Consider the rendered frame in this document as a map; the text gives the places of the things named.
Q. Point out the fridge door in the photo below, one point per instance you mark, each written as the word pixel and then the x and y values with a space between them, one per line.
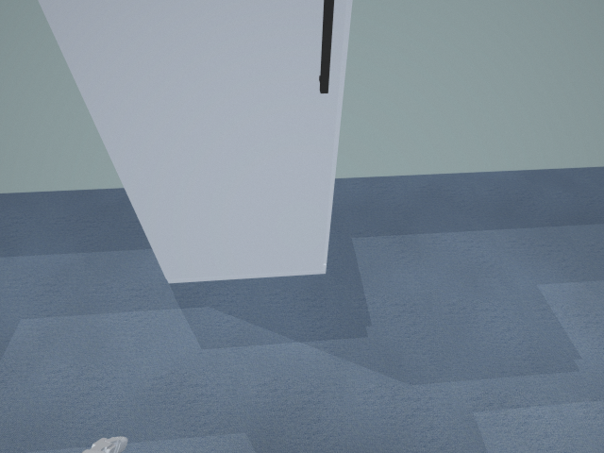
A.
pixel 212 116

